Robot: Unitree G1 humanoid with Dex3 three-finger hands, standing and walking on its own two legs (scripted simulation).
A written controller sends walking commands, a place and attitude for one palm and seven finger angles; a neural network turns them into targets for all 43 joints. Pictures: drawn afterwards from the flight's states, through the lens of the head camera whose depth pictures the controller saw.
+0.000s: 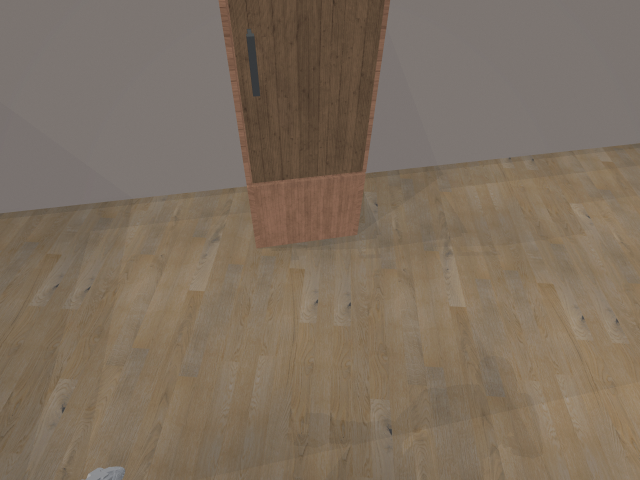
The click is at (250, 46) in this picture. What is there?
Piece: cupboard door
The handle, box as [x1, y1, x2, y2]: [246, 29, 259, 96]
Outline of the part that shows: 247,29 246,37 253,96 259,95 254,37 250,29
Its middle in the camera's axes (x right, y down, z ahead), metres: -0.18 -0.46 +1.02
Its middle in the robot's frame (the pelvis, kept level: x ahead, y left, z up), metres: +1.07 +0.24 +0.03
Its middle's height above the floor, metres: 0.80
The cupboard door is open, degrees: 0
